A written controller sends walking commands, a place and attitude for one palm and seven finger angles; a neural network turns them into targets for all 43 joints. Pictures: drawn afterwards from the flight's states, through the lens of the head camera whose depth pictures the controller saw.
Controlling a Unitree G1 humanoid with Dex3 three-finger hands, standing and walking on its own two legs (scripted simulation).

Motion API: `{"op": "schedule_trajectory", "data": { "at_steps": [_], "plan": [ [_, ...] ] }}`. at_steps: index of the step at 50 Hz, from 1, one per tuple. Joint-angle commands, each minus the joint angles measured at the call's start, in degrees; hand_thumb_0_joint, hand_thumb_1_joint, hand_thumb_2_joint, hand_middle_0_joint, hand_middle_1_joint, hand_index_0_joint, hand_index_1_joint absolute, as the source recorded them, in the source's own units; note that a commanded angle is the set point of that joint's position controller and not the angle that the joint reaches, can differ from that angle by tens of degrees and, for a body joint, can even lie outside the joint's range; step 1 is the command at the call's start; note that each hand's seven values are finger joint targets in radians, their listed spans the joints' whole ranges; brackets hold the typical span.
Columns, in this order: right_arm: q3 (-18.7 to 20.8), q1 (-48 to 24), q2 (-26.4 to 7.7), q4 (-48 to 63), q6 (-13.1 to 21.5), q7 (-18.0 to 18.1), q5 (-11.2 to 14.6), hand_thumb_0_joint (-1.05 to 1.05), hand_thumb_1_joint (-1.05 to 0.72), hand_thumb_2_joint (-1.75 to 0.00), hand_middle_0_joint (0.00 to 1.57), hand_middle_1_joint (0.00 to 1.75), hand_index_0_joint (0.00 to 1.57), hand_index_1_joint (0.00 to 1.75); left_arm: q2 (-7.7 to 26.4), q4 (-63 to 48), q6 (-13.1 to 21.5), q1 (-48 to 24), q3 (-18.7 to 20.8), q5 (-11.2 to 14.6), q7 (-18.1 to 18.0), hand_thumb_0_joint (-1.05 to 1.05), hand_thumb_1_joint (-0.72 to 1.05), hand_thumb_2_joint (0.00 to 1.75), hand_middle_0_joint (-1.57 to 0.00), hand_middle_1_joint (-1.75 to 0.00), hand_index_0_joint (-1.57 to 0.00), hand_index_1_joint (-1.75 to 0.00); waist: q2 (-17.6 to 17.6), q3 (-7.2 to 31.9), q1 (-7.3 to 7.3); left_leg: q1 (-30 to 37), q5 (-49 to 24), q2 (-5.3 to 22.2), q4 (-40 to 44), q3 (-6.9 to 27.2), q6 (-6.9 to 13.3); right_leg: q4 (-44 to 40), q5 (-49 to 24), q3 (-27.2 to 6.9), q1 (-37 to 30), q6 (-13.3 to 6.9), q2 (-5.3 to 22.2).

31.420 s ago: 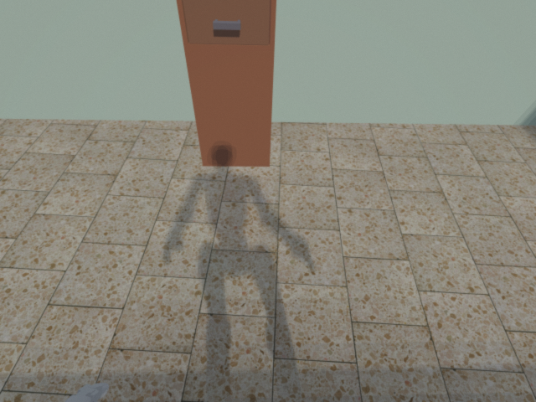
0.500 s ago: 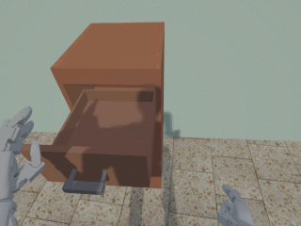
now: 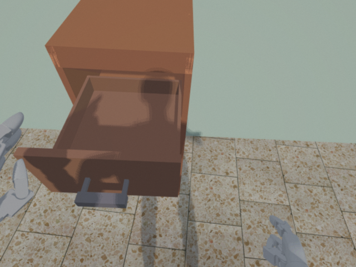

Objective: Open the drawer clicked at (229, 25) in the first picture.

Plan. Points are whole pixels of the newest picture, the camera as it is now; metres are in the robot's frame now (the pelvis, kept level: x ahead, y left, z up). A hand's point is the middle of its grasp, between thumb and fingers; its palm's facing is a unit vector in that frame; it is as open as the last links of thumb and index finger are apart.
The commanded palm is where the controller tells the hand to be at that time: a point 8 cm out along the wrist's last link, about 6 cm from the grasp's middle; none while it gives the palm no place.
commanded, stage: step back with the hand held close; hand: left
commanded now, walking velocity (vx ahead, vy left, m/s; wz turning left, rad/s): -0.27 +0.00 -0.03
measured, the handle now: (104, 191) +0.27 +0.18 +0.01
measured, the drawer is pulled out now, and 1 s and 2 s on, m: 0.29 0.29 0.29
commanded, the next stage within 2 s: stop stepping back and stand still in 0.70 s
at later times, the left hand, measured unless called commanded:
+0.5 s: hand out of the picture +0.11 +0.24 +0.18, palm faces +0.40 -0.80 -0.44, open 7.4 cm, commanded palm +0.04 +0.28 +0.20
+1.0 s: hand out of the picture -0.03 +0.17 +0.18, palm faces +0.34 -0.78 -0.52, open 7.4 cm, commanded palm -0.09 +0.22 +0.20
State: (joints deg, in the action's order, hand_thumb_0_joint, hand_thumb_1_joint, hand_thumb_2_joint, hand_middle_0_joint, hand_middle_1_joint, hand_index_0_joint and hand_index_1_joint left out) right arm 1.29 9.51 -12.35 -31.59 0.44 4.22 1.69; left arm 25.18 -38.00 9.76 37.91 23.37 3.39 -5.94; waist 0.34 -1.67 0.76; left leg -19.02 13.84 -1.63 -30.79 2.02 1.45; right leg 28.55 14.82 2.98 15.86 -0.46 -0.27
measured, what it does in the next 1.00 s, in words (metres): walks backwards: right foot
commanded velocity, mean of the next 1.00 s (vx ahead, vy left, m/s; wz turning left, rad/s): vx -0.21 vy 0.04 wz -0.02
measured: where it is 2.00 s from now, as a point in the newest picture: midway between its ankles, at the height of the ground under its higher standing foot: outside the picture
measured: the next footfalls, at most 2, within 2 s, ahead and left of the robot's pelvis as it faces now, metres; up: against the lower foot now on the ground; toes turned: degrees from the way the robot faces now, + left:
right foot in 0.70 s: -0.14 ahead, -0.13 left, +0.00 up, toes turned -4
left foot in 1.10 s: -0.23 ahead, +0.06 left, +0.00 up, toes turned +7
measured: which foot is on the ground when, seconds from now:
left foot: down 0.00-0.76, up 0.78-1.00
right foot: down 0.00-0.42, up 0.44-0.68, down 0.70-1.00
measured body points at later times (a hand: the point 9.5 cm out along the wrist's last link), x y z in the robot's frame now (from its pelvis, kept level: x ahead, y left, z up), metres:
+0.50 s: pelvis -0.08 +0.00 -0.01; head -0.05 +0.03 +0.44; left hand +0.09 +0.29 +0.20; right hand +0.09 -0.23 -0.08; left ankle -0.04 +0.11 -0.74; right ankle -0.04 -0.11 -0.71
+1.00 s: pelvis -0.21 -0.06 +0.01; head -0.20 -0.07 +0.46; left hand -0.05 +0.21 +0.20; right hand -0.05 -0.32 -0.07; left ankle -0.28 +0.08 -0.69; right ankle -0.18 -0.13 -0.74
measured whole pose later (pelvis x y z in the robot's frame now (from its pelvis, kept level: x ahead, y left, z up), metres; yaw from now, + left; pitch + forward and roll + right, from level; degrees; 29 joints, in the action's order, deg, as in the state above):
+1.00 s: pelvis -0.21 -0.06 +0.01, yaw +1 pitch +4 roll +3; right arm 1.3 11.9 -13.8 -34.4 2.6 4.2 1.1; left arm 23.4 -34.6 10.9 40.3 22.8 2.1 -8.7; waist 2.9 3.0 1.9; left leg -19.4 26.1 -0.6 -46.8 -1.3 0.2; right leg 26.1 11.0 4.0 19.1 -4.0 1.0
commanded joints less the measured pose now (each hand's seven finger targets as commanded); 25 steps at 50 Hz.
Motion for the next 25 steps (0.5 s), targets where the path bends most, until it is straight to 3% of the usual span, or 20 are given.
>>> {"op": "schedule_trajectory", "data": {
  "at_steps": [1, 4, 6, 9, 10, 11, 12, 13, 14, 15, 16, 17, 18, 19, 20, 21, 22, 23, 24, 25],
  "plan": [
    [1.94, -5.11, -6.68, 9.88, 3.99, 0.06, -0.61, 0.0, -0.9, -0.9, 0.2, 0.3, 0.2, 0.3, 7.34, -11.92, 3.84, 0.34, 7.53, 0.3, -2.13, 0.0, 0.9, 0.9, -0.2, -0.3, -0.2, -0.3, -7.14, 11.24, -1.08, -2.07, -17.74, 9.99, 7.67, 7.61, 1.6, 3.51, -8.48, -1.58, -7.76, 0.08, 2.75],
    [1.8, -5.06, -6.93, 9.64, 5.13, -0.13, -1.1, 0.0, -0.9, -0.9, 0.2, 0.3, 0.2, 0.3, 7.65, -12.8, 4.21, -0.63, 7.93, -0.15, -2.29, 0.0, 0.9, 0.9, -0.2, -0.3, -0.2, -0.3, -10.75, 9.92, -1.36, -5.96, -10.72, 11.94, 10.77, 8.74, 2.69, 6.78, -0.14, -1.67, -7.23, 0.36, 1.54],
    [1.37, -4.57, -7.01, 9.84, 5.92, -0.44, -1.27, 0.0, -0.9, -0.9, 0.2, 0.3, 0.2, 0.3, 6.78, -13.16, 4.48, -2.08, 7.1, -0.51, -2.33, 0.0, 0.9, 0.9, -0.2, -0.3, -0.2, -0.3, -11.06, 8.01, -1.14, -11.29, -2.22, 12.9, 12.31, 9.56, 3.51, 8.84, 3.18, -1.82, -8.38, 0.62, 1.06],
    [1.26, -4.2, -7.33, 9.74, 6.64, -0.43, -0.99, 0.0, -0.9, -0.9, 0.2, 0.3, 0.2, 0.3, 7.42, -12.17, 4.43, -4.12, 7.89, -0.9, -2.61, 0.0, 0.9, 0.9, -0.2, -0.3, -0.2, -0.3, -6.77, 6.21, -0.88, -17.14, 9.53, 11.69, 10.71, 8.78, 3.49, 6.49, -0.85, -3.59, -10.65, 0.44, 1.87],
    [1.08, -4.0, -7.08, 9.96, 6.7, -0.51, -0.74, 0.0, -0.9, -0.9, 0.2, 0.3, 0.2, 0.3, 6.76, -11.45, 4.41, -4.17, 7.34, -0.86, -2.61, 0.0, 0.9, 0.9, -0.2, -0.3, -0.2, -0.3, -3.52, 6.29, -0.64, -17.24, 12.57, 9.84, 8.12, 7.37, 2.95, 3.99, -2.15, -5.42, -9.65, 0.05, 3.3],
    [1.1, -3.93, -6.7, 9.97, 6.77, -0.58, -0.63, 0.0, -0.9, -0.9, 0.2, 0.3, 0.2, 0.3, 6.86, -10.86, 4.59, -5.1, 7.15, -0.77, -2.63, 0.0, 0.9, 0.9, -0.2, -0.3, -0.2, -0.3, 0.49, 5.86, -0.4, -14.85, 14.85, 6.97, 3.78, 5.37, 1.86, -1.24, 1.1, -8.76, -4.94, -0.89, 5.9],
    [1.4, -3.47, -6.91, 9.55, 6.77, -0.71, -0.75, 0.0, -0.9, -0.9, 0.2, 0.3, 0.2, 0.3, 6.71, -10.21, 4.81, -5.87, 6.82, -0.79, -2.7, 0.0, 0.9, 0.9, -0.2, -0.3, -0.2, -0.3, 3.33, 4.86, -0.09, -11.12, 16.83, 4.07, -2.25, 3.64, 0.76, -7.61, 9.37, -13.21, 2.24, -2.69, 8.94],
    [1.58, -2.69, -6.94, 8.54, 6.71, -0.75, -0.46, 0.0, -0.9, -0.9, 0.2, 0.3, 0.2, 0.3, 6.39, -10.49, 5.08, -6.84, 5.73, -0.63, -3.02, 0.0, 0.9, 0.9, -0.2, -0.3, -0.2, -0.3, 6.2, 4.42, 0.31, -3.94, 14.4, 1.14, -12.47, 1.16, -0.78, -13.26, 16.39, -17.37, 11.34, -5.2, 13.63],
    [1.86, -2.34, -7.06, 6.91, 6.4, -0.65, -0.74, 0.0, -0.9, -0.9, 0.2, 0.3, 0.2, 0.3, 7.68, -10.71, 4.88, -7.66, 6.28, -0.57, -3.65, 0.0, 0.9, 0.9, -0.2, -0.3, -0.2, -0.3, 7.82, 5.28, 0.25, 1.5, 12.11, 0.03, -21.54, -0.3, -1.69, -17.26, 18.9, -20.5, 17.36, -7.77, 17.96],
    [1.06, -2.91, -5.98, 6.38, 6.19, -0.83, -1.19, 0.0, -0.9, -0.9, 0.2, 0.3, 0.2, 0.3, 5.95, -10.87, 4.88, -7.85, 4.26, -0.58, -3.64, 0.0, 0.9, 0.9, -0.2, -0.3, -0.2, -0.3, 9.46, 5.9, 0.37, 2.58, 11.52, 0.58, -24.93, 0.05, -1.5, -16.65, 14.58, -17.34, 17.04, -8.63, 19.59],
    [0.61, -3.89, -5.73, 6.66, 6.25, -0.81, -1.46, 0.0, -0.9, -0.9, 0.2, 0.3, 0.2, 0.3, 6.46, -11.27, 4.67, -8.02, 4.94, -0.84, -3.7, 0.0, 0.9, 0.9, -0.2, -0.3, -0.2, -0.3, 8.86, 6.52, 0.39, 2.69, 11.01, 1.59, -21.96, 0.47, -1.06, -14.01, 8.07, -14.57, 15.24, -8.16, 18.82],
    [0.12, -4.02, -5.29, 6.78, 6.1, -0.69, -1.47, 0.0, -0.9, -0.9, 0.2, 0.3, 0.2, 0.3, 7.06, -10.84, 4.35, -7.42, 5.91, -0.77, -3.82, 0.0, 0.9, 0.9, -0.2, -0.3, -0.2, -0.3, 7.43, 6.16, 0.56, 2.16, 10.0, 2.69, -13.73, 0.83, -0.87, -10.87, 3.64, -11.05, 12.43, -6.64, 16.67],
    [-0.22, -4.0, -4.99, 6.96, 5.72, -0.5, -1.41, 0.0, -0.9, -0.9, 0.2, 0.3, 0.2, 0.3, 7.34, -10.55, 4.1, -6.26, 6.53, -0.75, -3.93, 0.0, 0.9, 0.9, -0.2, -0.3, -0.2, -0.3, 3.45, 5.38, 0.68, 2.09, 6.89, 2.78, -2.98, -0.25, -0.98, -7.19, 1.72, -7.72, 9.76, -4.37, 13.28],
    [0.06, -4.86, -6.35, 7.44, 5.64, -0.12, -1.27, 0.0, -0.9, -0.9, 0.2, 0.3, 0.2, 0.3, 8.42, -12.56, 4.07, -6.85, 6.99, -0.73, -4.04, 0.0, 0.9, 0.9, -0.2, -0.3, -0.2, -0.3, -4.04, 3.83, 0.6, 0.52, 4.72, 5.26, 9.02, 3.0, -0.57, -0.16, 2.11, -4.69, 8.38, -2.08, 8.87],
    [0.5, -4.94, -7.22, 8.09, 5.95, 0.15, -1.49, 0.0, -0.9, -0.9, 0.2, 0.3, 0.2, 0.3, 7.56, -14.33, 4.95, -5.57, 7.04, -0.97, -4.23, 0.0, 0.9, 0.9, -0.2, -0.3, -0.2, -0.3, -16.58, 4.23, -0.16, -4.73, -2.84, 14.0, 15.42, 13.92, 2.7, 12.31, 1.7, -1.33, 4.7, 0.45, 2.38],
    [0.65, -4.33, -5.45, 8.49, 6.68, -0.35, -2.13, 0.0, -0.9, -0.9, 0.2, 0.3, 0.2, 0.3, 7.58, -16.15, 5.64, -7.21, 6.78, -1.57, -4.25, 0.0, 0.9, 0.9, -0.2, -0.3, -0.2, -0.3, -18.59, 6.09, -0.45, -4.58, -16.36, 19.44, 13.24, 17.83, 4.89, 20.56, 10.41, -2.44, 6.21, 0.57, 0.87],
    [1.38, -3.62, -5.47, 7.13, 7.71, -0.82, -2.34, 0.0, -0.9, -0.9, 0.2, 0.3, 0.2, 0.3, 7.92, -15.12, 6.35, -6.19, 7.42, -1.35, -4.14, 0.0, 0.9, 0.9, -0.2, -0.3, -0.2, -0.3, -14.11, 7.54, -0.8, -1.16, -26.41, 20.11, 10.47, 13.83, 6.44, 25.66, 12.86, -3.89, 8.41, 0.51, 0.14],
    [1.81, -2.33, -5.39, 6.72, 8.09, -1.16, -2.76, 0.0, -0.9, -0.9, 0.2, 0.3, 0.2, 0.3, 8.28, -14.8, 6.59, -4.51, 8.26, -1.29, -3.64, 0.0, 0.9, 0.9, -0.2, -0.3, -0.2, -0.3, -15.44, 10.76, -0.46, -2.29, -23.67, 20.19, 10.67, 13.73, 6.57, 30.62, 15.11, -4.6, 6.84, 0.74, 0.71],
    [1.99, -2.37, -5.23, 6.87, 8.34, -1.31, -2.87, 0.0, -0.9, -0.9, 0.2, 0.3, 0.2, 0.3, 8.13, -17.29, 6.56, -4.27, 8.36, -0.63, -3.67, 0.0, 0.9, 0.9, -0.2, -0.3, -0.2, -0.3, -15.55, 11.63, -0.66, 1.04, -30.4, 19.77, 8.47, 13.12, 6.97, 30.36, 15.08, -5.07, 8.8, 0.97, 0.17],
    [2.1, -1.75, -5.5, 6.02, 8.54, -1.75, -2.99, 0.0, -0.9, -0.9, 0.2, 0.3, 0.2, 0.3, 7.42, -17.41, 6.34, -3.02, 8.25, -0.61, -3.61, 0.0, 0.9, 0.9, -0.2, -0.3, -0.2, -0.3, -12.93, 12.59, -0.67, 4.65, -36.08, 19.33, 6.44, 11.26, 7.06, 28.69, 13.45, -4.88, 9.02, 1.14, -0.03]
  ]
}}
